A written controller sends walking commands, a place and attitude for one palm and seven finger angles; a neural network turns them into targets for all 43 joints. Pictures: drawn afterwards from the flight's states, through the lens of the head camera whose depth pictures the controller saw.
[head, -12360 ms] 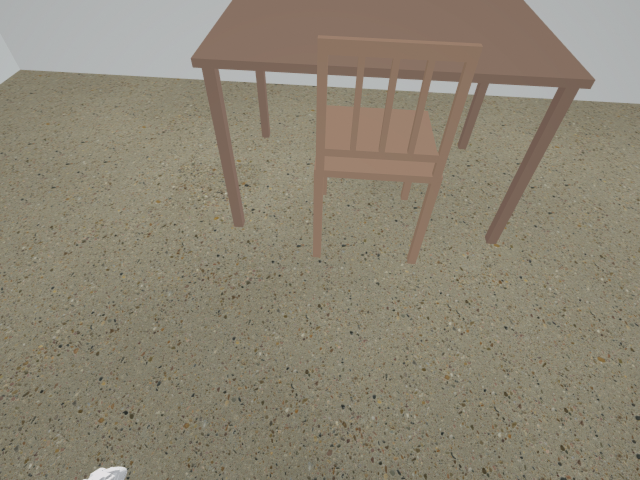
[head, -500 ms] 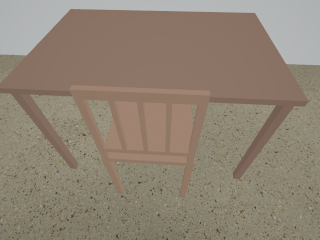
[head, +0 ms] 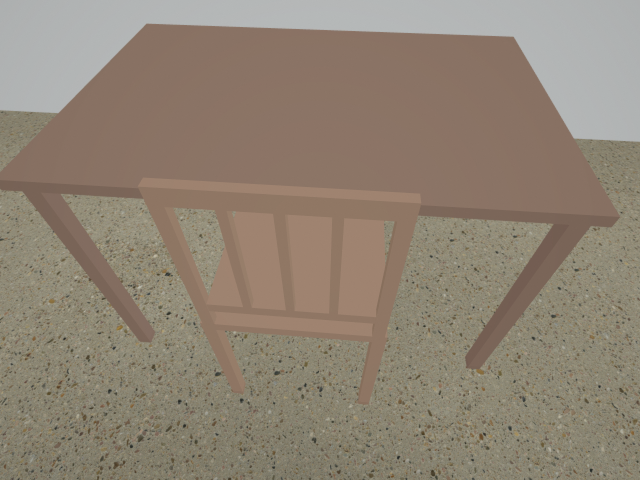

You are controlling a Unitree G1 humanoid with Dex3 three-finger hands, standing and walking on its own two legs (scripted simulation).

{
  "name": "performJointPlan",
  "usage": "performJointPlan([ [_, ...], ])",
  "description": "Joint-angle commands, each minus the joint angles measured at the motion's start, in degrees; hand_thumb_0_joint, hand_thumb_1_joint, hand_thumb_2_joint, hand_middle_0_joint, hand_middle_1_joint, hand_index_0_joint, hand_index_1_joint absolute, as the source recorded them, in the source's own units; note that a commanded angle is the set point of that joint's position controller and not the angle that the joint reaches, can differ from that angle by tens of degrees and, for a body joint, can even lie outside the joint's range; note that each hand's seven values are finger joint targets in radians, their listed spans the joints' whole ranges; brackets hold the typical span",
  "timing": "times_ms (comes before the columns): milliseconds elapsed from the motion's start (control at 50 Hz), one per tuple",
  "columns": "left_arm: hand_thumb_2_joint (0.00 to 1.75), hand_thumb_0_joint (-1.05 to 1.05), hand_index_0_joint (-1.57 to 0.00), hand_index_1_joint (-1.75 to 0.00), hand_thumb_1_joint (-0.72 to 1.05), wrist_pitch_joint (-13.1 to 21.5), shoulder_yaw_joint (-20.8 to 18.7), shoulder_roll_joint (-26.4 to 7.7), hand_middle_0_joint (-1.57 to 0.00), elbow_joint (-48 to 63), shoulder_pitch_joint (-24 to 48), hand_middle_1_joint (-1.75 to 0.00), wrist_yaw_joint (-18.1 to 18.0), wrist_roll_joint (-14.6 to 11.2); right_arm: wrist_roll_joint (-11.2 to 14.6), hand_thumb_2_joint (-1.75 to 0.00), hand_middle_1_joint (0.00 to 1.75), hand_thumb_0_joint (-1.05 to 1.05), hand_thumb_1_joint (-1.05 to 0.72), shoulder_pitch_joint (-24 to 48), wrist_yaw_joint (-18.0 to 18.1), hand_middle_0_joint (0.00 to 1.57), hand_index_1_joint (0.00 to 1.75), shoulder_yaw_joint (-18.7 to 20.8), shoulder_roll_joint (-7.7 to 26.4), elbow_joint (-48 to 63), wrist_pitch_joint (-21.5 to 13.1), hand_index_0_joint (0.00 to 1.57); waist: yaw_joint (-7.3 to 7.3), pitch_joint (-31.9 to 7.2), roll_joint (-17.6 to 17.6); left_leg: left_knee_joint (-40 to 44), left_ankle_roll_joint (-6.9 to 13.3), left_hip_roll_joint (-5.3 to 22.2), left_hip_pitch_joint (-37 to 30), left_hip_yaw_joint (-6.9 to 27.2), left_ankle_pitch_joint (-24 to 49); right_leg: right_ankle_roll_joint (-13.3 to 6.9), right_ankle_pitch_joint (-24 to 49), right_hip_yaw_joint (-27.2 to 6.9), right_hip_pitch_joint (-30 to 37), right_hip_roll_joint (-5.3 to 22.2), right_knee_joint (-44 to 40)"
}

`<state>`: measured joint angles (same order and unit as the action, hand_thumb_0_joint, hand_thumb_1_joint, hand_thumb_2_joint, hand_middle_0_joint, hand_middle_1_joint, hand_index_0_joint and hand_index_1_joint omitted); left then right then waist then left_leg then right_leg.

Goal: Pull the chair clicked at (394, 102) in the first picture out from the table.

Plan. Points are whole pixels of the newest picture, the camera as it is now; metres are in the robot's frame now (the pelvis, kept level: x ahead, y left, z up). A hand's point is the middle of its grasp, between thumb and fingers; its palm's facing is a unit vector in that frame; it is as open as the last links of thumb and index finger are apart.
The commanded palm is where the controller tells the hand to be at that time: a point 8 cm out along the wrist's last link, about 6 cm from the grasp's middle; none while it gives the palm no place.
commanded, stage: look again from close up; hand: left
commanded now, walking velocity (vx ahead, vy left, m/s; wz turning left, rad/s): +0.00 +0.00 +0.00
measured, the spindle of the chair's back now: (286, 265) +0.48 +0.10 -0.09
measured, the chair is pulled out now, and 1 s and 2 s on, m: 0.00 0.00 0.00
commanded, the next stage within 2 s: shuffle to correct the standing spot in 0.10 s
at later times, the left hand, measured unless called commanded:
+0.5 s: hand out of the picture -0.01 +0.17 -0.19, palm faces +0.04 -0.98 -0.18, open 7.4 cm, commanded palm none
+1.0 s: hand out of the picture -0.01 +0.24 -0.18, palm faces +0.02 -0.98 -0.20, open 7.4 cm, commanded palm none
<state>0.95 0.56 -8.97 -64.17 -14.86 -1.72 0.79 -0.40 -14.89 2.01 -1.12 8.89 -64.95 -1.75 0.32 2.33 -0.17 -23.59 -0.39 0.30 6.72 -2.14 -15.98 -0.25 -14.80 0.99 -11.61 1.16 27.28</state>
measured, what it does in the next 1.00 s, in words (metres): shifts its weight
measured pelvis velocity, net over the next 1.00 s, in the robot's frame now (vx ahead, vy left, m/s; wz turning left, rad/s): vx -0.01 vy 0.06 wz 0.00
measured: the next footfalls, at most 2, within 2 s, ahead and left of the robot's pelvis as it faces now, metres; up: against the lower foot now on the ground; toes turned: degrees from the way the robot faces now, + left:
none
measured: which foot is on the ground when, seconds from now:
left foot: down 0.00-1.00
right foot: down 0.00-1.00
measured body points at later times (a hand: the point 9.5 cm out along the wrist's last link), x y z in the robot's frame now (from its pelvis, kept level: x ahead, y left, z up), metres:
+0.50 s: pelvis +0.02 +0.01 -0.01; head +0.04 +0.01 +0.44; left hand -0.01 +0.22 -0.17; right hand +0.00 -0.21 -0.17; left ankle -0.02 +0.12 -0.74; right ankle +0.00 -0.11 -0.74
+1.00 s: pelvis -0.01 +0.06 +0.00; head -0.02 +0.07 +0.45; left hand -0.01 +0.29 -0.16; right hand +0.01 -0.17 -0.15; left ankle -0.02 +0.12 -0.74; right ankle +0.00 -0.11 -0.74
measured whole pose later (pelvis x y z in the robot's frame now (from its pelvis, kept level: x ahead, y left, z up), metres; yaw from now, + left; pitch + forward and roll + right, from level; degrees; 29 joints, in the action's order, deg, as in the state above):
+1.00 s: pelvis -0.01 +0.06 +0.00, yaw +0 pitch -2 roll +0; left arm -0.4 0.3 -9.9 -61.3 -18.2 -2.1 1.4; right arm -0.4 -16.9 1.3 -0.9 9.4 -61.4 -1.2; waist 0.2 0.7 1.1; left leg -25.0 4.9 -4.0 8.3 -4.5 -14.9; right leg 2.5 -13.7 -0.7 -10.3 5.4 26.0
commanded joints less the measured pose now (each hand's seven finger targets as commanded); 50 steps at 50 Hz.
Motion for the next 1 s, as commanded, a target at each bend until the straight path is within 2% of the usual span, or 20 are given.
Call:
performJointPlan([
  [0, 0.90, 0.00, -0.20, -0.30, 0.90, 1.0, -1.1, -5.8, -0.20, 1.6, -3.5, -0.30, -0.4, -0.3, -0.1, -0.90, 0.30, 0.00, -0.90, -4.4, 0.0, 0.20, 0.30, 0.9, 4.4, 0.9, -0.4, 0.20, -0.14, -0.4, 0.0, 3.7, 1.6, 5.0, 1.7, 3.5, 12.1, -1.8, 14.8, -4.5, 1.5, 5.0, -3.8],
  [180, 0.90, 0.00, -0.20, -0.30, 0.90, 0.8, -1.1, -5.5, -0.20, 1.6, -3.8, -0.30, -0.4, -0.3, -0.1, -0.90, 0.30, 0.00, -0.90, -4.7, 0.0, 0.20, 0.30, 0.8, 4.1, 0.7, -0.3, 0.20, -0.02, 1.4, 0.1, 4.2, 1.6, 4.9, 2.6, 3.7, 10.4, -1.8, 12.3, -4.6, 0.8, 4.7, -4.6],
  [200, 0.90, 0.00, -0.20, -0.30, 0.90, 0.8, -1.2, -5.4, -0.20, 1.5, -4.4, -0.30, -0.3, -0.2, -0.2, -0.90, 0.30, 0.00, -0.90, -5.4, 0.0, 0.20, 0.30, 0.8, 4.1, 0.5, -0.2, 0.20, 0.06, 0.5, 0.3, 4.0, 1.8, 4.7, 2.3, 3.3, 7.0, -2.0, 8.1, -4.3, 1.3, 4.6, -4.7],
  [260, 0.90, 0.00, -0.20, -0.30, 0.90, 0.3, -1.7, -5.9, -0.20, 1.9, -4.7, -0.30, 0.0, 0.3, -0.6, -0.90, 0.30, 0.00, -0.90, -6.2, -0.5, 0.20, 0.30, 1.1, 4.0, 0.6, 0.6, 0.20, 0.24, 4.5, 2.0, 2.7, 2.2, 2.9, 6.3, 2.6, -6.0, -3.0, -11.0, -6.1, -2.2, 4.3, -6.5],
  [320, 0.90, 0.00, -0.20, -0.30, 0.90, 0.2, -2.4, -6.5, -0.20, 2.5, -5.5, -0.30, 0.4, 0.4, -0.8, -0.90, 0.30, 0.00, -0.90, -6.9, -0.7, 0.20, 0.30, 1.2, 3.0, 1.1, 0.6, 0.20, 0.37, 6.5, 3.8, 0.1, 2.5, 1.7, 8.6, 1.5, -7.7, -4.2, -16.1, -7.8, -3.4, 5.0, -7.7],
  [360, 0.90, 0.00, -0.20, -0.30, 0.90, 0.5, -2.7, -6.7, -0.20, 2.6, -6.3, -0.30, 0.4, 0.3, -0.8, -0.90, 0.30, 0.00, -0.90, -7.2, -0.8, 0.20, 0.30, 1.1, 2.8, 1.5, 0.2, 0.20, 0.42, 6.1, 4.0, -2.3, 2.3, 0.9, 9.1, 0.7, -5.9, -5.2, -14.8, -9.1, -3.2, 6.1, -7.4],
  [380, 0.90, 0.00, -0.20, -0.30, 0.90, 0.7, -2.7, -6.4, -0.20, 2.6, -6.1, -0.30, 0.3, 0.2, -0.8, -0.90, 0.30, 0.00, -0.90, -7.8, -0.7, 0.20, 0.30, 1.0, 2.2, 1.5, -0.1, 0.20, 0.00, 5.3, 3.8, -2.0, 2.3, 1.3, 8.1, 0.9, -2.3, -5.3, -9.5, -8.4, -2.9, 6.0, -6.0],
  [400, 0.90, 0.00, -0.20, -0.30, 0.90, 2.8, -2.7, -7.5, -0.20, -1.7, -13.8, -0.30, -2.1, 0.6, -0.8, -0.90, 0.30, 0.00, -0.90, 2.3, -1.1, 0.20, 0.30, 1.4, 5.4, 4.2, -0.4, 0.20, 4.39, 5.4, 7.3, -13.8, 0.9, 2.5, 11.5, 2.0, 3.1, -2.7, 29.7, -12.2, 0.3, 8.0, -4.3],
  [420, 0.90, 0.00, -0.20, -0.30, 0.90, 3.4, -3.2, -11.1, -0.20, -0.7, -13.8, -0.30, -2.0, 0.6, 0.1, -0.90, 0.30, 0.00, -0.90, -0.2, -1.2, 0.20, 0.30, 1.3, 3.9, 7.1, -0.2, 0.20, 1.07, -1.8, 9.5, -18.2, 0.5, 0.5, 15.8, -0.4, -1.2, -4.6, 54.4, -13.4, 12.1, 13.8, -3.3],
  [440, 0.90, 0.00, -0.20, -0.30, 0.90, 3.3, -2.9, -8.5, -0.20, 0.7, -12.0, -0.30, -1.9, 0.5, -0.1, -0.90, 0.30, 0.00, -0.90, -3.5, -0.8, 0.20, 0.30, 1.4, 1.5, 7.1, -0.6, 0.20, -1.15, -7.8, 9.6, -12.3, 1.4, 1.9, 13.6, 0.5, -9.4, -6.1, 62.6, -10.7, 14.0, 14.9, 1.1],
  [460, 0.90, 0.00, -0.20, -0.30, 0.90, 3.1, -1.7, -6.6, -0.20, 1.5, -9.5, -0.30, -2.0, 0.4, 0.1, -0.90, 0.30, 0.00, -0.90, -4.0, -0.4, 0.20, 0.30, 1.2, 1.3, 5.9, -0.5, 0.20, -1.50, -8.1, 9.0, -7.6, 1.0, 0.7, 9.1, -0.4, -4.2, -4.9, 64.0, -6.1, 12.8, 12.3, 4.2],
  [480, 0.90, 0.00, -0.20, -0.30, 0.90, 2.9, -1.4, -6.3, -0.20, 1.7, -8.3, -0.30, -2.0, -0.2, 0.2, -0.90, 0.30, 0.00, -0.90, -6.4, -0.2, 0.20, 0.30, 1.3, 1.9, 4.2, -0.7, 0.20, -2.44, -8.3, 4.5, -3.3, 0.9, 1.1, 5.4, 0.8, 5.3, -3.9, 56.6, -4.8, 10.4, 9.6, 6.5],
  [520, 0.90, 0.00, -0.20, -0.30, 0.90, 2.1, -0.9, -5.2, -0.20, 2.1, -7.9, -0.30, -1.7, -0.3, 0.0, -0.90, 0.30, 0.00, -0.90, -6.5, 0.0, 0.20, 0.30, 1.6, 4.0, 3.6, -0.9, 0.20, -1.05, -5.5, -5.4, -5.9, 1.6, 5.8, 3.0, 3.4, 28.8, -2.2, 32.7, -3.3, 5.0, 6.0, 4.5],
  [540, 0.90, 0.00, -0.20, -0.30, 0.90, 1.7, -0.8, -4.8, -0.20, 1.8, -7.7, -0.30, -1.8, 0.0, 0.1, -0.90, 0.30, 0.00, -0.90, -6.2, 0.2, 0.20, 0.30, 1.6, 4.6, 3.7, -0.8, 0.20, -0.96, -2.1, -7.2, -5.5, 1.7, 6.7, 3.8, 4.4, 33.5, -2.0, 22.5, -2.4, 3.1, 5.0, 3.2],
  [580, 0.90, 0.00, -0.20, -0.30, 0.90, 1.0, -0.6, -3.7, -0.20, 1.4, -7.9, -0.30, -1.8, 0.0, 0.0, -0.90, 0.30, 0.00, -0.90, -6.0, 0.3, 0.20, 0.30, 1.6, 5.3, 4.0, -0.6, 0.20, -0.61, 0.1, -6.1, -3.8, 2.1, 7.4, 4.5, 5.8, 33.0, -1.7, 11.9, -1.8, 1.8, 3.7, 1.8],
  [660, 0.90, 0.00, -0.20, -0.30, 0.90, 0.3, -0.6, -3.3, -0.20, 2.0, -7.5, -0.30, -1.5, 0.1, -0.1, -0.90, 0.30, 0.00, -0.90, -4.8, 0.3, 0.20, 0.30, 1.7, 6.3, 4.8, -0.6, 0.20, -0.30, 0.7, -2.8, -0.9, 2.4, 6.8, 5.0, 6.8, 27.3, -1.0, 8.3, -1.4, 2.2, 3.5, 0.4],
  [700, 0.90, 0.00, -0.20, -0.30, 0.90, -0.1, -0.6, -3.5, -0.20, 2.6, -6.7, -0.30, -1.4, 0.1, -0.1, -0.90, 0.30, 0.00, -0.90, -4.2, 0.2, 0.20, 0.30, 1.8, 6.7, 5.3, -0.4, 0.20, -0.41, 1.7, -1.8, 1.1, 2.4, 6.4, 5.6, 7.2, 20.9, -0.7, 6.0, -1.4, 1.7, 3.6, -0.4],
  [740, 0.90, 0.00, -0.20, -0.30, 0.90, -0.4, -0.7, -3.7, -0.20, 3.3, -6.4, -0.30, -1.1, 0.1, -0.2, -0.90, 0.30, 0.00, -0.90, -3.4, 0.0, 0.20, 0.30, 1.8, 7.0, 5.6, -0.3, 0.20, -0.01, 3.5, -3.8, 4.1, 2.6, 6.4, 7.3, 8.0, 14.1, -0.5, 2.7, -1.2, 1.0, 3.4, -0.9],
  [840, 0.90, 0.00, -0.20, -0.30, 0.90, -0.6, -0.9, -4.3, -0.20, 4.5, -6.3, -0.30, -0.8, 0.5, -0.2, -0.90, 0.30, 0.00, -0.90, -2.9, -0.4, 0.20, 0.30, 2.0, 7.5, 6.4, 0.0, 0.20, 0.10, 5.6, -1.5, 9.1, 2.7, 6.0, 9.8, 9.2, -1.1, -0.3, 2.3, -1.4, 0.2, 3.7, -2.2],
  [980, 0.90, 0.00, -0.20, -0.30, 0.90, -0.2, -1.0, -4.5, -0.20, 4.7, -7.2, -0.30, -0.7, 0.3, 0.0, -0.90, 0.30, 0.00, -0.90, -4.2, -0.6, 0.20, 0.30, 1.8, 7.4, 5.3, -0.3, 0.20, 0.09, 2.5, -0.2, 8.8, 2.6, 5.7, 6.7, 8.5, 1.9, -0.2, 4.8, -1.7, 1.0, 4.5, -3.3],
])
